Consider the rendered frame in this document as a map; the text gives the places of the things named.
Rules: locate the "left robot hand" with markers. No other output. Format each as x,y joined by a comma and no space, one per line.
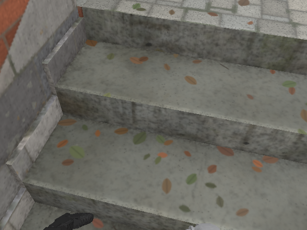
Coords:
71,221

